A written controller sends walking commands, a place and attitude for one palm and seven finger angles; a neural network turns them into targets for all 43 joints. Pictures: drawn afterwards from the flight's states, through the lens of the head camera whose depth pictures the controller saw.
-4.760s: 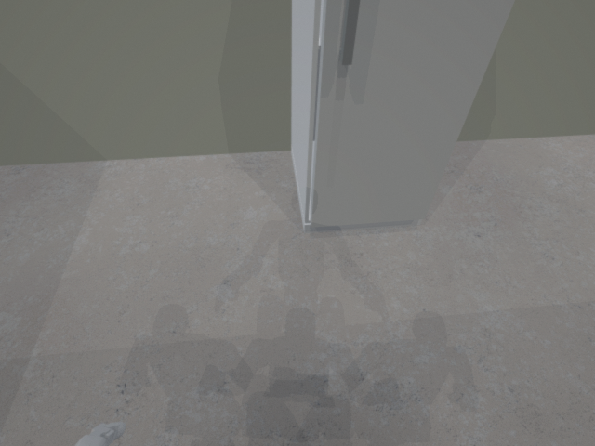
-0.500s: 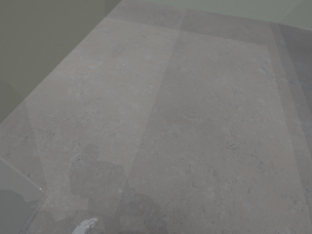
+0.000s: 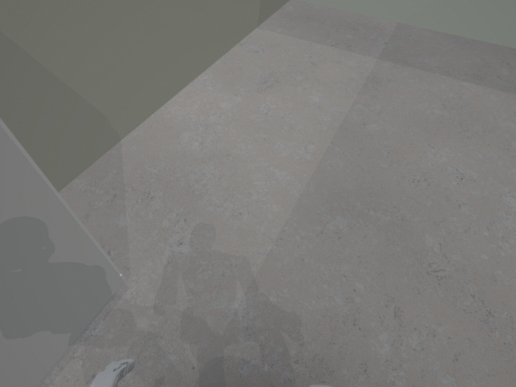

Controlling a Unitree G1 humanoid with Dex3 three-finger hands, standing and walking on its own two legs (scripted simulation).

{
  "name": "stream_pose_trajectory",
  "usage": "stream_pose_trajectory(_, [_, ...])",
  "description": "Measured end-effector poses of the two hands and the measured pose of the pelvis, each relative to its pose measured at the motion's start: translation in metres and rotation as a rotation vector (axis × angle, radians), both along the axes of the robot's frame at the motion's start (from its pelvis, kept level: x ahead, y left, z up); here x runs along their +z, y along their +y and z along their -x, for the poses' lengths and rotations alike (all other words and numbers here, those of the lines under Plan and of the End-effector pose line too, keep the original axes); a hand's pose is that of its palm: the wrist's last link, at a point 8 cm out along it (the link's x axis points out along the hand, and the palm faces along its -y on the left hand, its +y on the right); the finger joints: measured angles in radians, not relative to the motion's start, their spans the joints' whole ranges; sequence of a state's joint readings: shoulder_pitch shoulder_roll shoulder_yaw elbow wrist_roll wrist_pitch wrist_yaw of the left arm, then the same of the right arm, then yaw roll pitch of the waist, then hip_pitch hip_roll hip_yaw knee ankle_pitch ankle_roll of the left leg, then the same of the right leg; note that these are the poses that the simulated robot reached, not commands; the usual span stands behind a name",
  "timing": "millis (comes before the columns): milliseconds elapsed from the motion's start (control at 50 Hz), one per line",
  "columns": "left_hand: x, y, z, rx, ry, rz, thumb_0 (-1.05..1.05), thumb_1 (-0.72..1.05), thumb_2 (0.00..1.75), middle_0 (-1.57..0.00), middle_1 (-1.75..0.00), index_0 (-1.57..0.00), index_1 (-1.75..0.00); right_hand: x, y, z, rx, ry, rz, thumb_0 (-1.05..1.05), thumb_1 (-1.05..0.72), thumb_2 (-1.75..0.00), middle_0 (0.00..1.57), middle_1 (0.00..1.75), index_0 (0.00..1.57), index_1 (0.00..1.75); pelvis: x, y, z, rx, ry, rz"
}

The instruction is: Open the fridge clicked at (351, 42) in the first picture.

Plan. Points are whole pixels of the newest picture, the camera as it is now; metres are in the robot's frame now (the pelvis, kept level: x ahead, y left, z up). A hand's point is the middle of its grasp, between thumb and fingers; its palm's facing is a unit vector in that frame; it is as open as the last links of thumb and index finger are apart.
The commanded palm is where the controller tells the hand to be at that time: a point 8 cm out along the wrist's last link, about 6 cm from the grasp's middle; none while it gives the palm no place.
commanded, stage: turn to face it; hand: left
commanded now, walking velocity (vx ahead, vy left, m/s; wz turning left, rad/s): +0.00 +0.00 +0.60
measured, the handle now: out of the picture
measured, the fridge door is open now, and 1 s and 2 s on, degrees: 0 0 0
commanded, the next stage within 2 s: take the last steps up to it in 1.68 s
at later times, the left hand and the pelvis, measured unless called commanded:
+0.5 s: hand out of the picture -0.08 +0.18 -0.17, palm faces +0.36 -0.90 -0.25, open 7.4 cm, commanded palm none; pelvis -0.05 -0.03 -0.01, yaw +21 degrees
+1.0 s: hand out of the picture -0.05 +0.22 -0.14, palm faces +0.57 -0.77 -0.27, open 7.4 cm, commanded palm none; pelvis -0.05 -0.03 -0.01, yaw +37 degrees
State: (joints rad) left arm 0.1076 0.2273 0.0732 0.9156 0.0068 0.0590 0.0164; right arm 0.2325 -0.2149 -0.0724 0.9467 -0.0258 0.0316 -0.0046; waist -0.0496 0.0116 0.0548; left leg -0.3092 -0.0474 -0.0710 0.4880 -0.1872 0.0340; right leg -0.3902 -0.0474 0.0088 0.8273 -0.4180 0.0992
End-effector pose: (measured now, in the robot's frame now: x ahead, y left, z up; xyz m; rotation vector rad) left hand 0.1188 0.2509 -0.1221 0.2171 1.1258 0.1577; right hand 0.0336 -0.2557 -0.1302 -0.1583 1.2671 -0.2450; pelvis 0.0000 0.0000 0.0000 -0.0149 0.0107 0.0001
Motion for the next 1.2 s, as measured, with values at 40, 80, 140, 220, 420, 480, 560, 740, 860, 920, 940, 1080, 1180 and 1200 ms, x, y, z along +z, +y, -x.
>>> stream_pose_trajectory(40, [0.004,-0.011,0.004,0.014,-0.033,-0.006,0.01,0.91,0.9,-0.19,-0.3,-0.2,-0.3,-0.007,-0.012,-0.005,0.023,-0.007,-0.011,0.01,-0.91,-0.89,0.2,0.3,0.2,0.3,-0.003,-0.011,0.005,0.026,-0.002,-0.007])
stream_pose_trajectory(80, [0.005,-0.022,0.013,0.03,-0.066,-0.02,0.01,0.91,0.9,-0.19,-0.3,-0.2,-0.3,-0.016,-0.025,-0.011,0.045,-0.019,-0.024,0.01,-0.91,-0.89,0.2,0.3,0.2,0.3,-0.009,-0.022,0.009,0.051,-0.002,-0.019])
stream_pose_trajectory(140, [0.012,-0.035,0.039,0.065,-0.068,-0.031,0.0,0.91,0.9,-0.2,-0.3,-0.2,-0.3,-0.018,-0.038,-0.022,0.089,-0.026,-0.029,0.01,-0.91,-0.89,0.2,0.3,0.2,0.3,-0.007,-0.033,0.016,0.1,-0.018,-0.026])
stream_pose_trajectory(220, [0.018,-0.044,0.078,0.135,-0.027,-0.032,0.0,0.9,0.9,-0.2,-0.3,-0.2,-0.3,-0.01,-0.047,-0.037,0.155,-0.039,-0.038,0.01,-0.91,-0.89,0.2,0.3,0.19,0.3,0.001,-0.042,0.022,0.154,-0.03,-0.05])
stream_pose_trajectory(420, [0.001,-0.042,0.174,0.316,0.088,0.004,0.01,0.9,0.9,-0.2,-0.3,-0.2,-0.3,-0.003,-0.027,-0.067,0.343,0.01,-0.016,0.01,-0.91,-0.89,0.19,0.3,0.19,0.3,0.001,-0.04,0.038,0.302,-0.02,-0.051])
stream_pose_trajectory(480, [-0.01,-0.031,0.206,0.38,0.129,0.021,0.01,0.9,0.9,-0.2,-0.3,-0.21,-0.3,0.0,-0.004,-0.082,0.416,-0.009,0.0,0.01,-0.91,-0.89,0.19,0.3,0.19,0.3,-0.003,-0.03,0.045,0.345,-0.009,-0.039])
stream_pose_trajectory(560, [-0.033,-0.011,0.248,0.465,0.177,0.046,0.01,0.9,0.9,-0.2,-0.3,-0.2,-0.3,0.001,0.031,-0.101,0.505,-0.078,0.024,0.01,-0.91,-0.89,0.19,0.3,0.19,0.3,-0.017,-0.012,0.054,0.398,0.001,-0.023])
stream_pose_trajectory(740, [-0.018,0.014,0.256,0.547,0.132,0.044,0.01,0.91,0.9,-0.19,-0.3,-0.2,-0.3,0.016,0.07,-0.097,0.59,-0.084,0.019,0.01,-0.91,-0.89,0.2,0.3,0.2,0.3,0.0,0.001,0.061,0.487,-0.003,0.003])
stream_pose_trajectory(860, [-0.004,0.017,0.231,0.572,0.031,0.008,0.01,0.91,0.9,-0.19,-0.3,-0.2,-0.3,0.007,0.069,-0.09,0.618,-0.045,-0.009,0.01,-0.91,-0.89,0.2,0.3,0.2,0.3,0.001,-0.006,0.06,0.558,-0.003,-0.008])
stream_pose_trajectory(920, [0.003,0.012,0.216,0.579,-0.018,-0.013,0.01,0.91,0.9,-0.19,-0.3,-0.2,-0.3,-0.001,0.06,-0.088,0.628,-0.017,-0.021,0.01,-0.91,-0.89,0.2,0.3,0.2,0.3,-0.001,-0.015,0.058,0.593,-0.003,-0.016])
stream_pose_trajectory(940, [0.005,0.009,0.212,0.581,-0.034,-0.021,0.01,0.91,0.9,-0.19,-0.3,-0.2,-0.3,-0.005,0.056,-0.088,0.631,-0.007,-0.025,0.01,-0.91,-0.89,0.2,0.3,0.2,0.3,-0.002,-0.019,0.057,0.605,-0.003,-0.019])
stream_pose_trajectory(1080, [0.021,-0.026,0.215,0.63,-0.098,-0.077,0.0,0.91,0.9,-0.2,-0.3,-0.2,-0.3,-0.025,0.03,-0.105,0.681,0.039,-0.047,0.01,-0.91,-0.89,0.2,0.3,0.2,0.3,-0.006,-0.045,0.05,0.712,-0.019,-0.04])
stream_pose_trajectory(1180, [0.025,-0.054,0.25,0.72,-0.051,-0.064,0.0,0.9,0.9,-0.2,-0.3,-0.2,-0.3,-0.017,0.028,-0.121,0.754,0.048,-0.042,0.01,-0.91,-0.89,0.2,0.3,0.2,0.3,0.002,-0.053,0.051,0.776,-0.022,-0.064])
stream_pose_trajectory(1200, [0.023,-0.059,0.257,0.738,-0.039,-0.058,0.0,0.9,0.9,-0.2,-0.3,-0.2,-0.3,-0.015,0.029,-0.123,0.769,0.048,-0.038,0.01,-0.91,-0.89,0.2,0.3,0.19,0.3,0.002,-0.054,0.052,0.792,-0.022,-0.066])
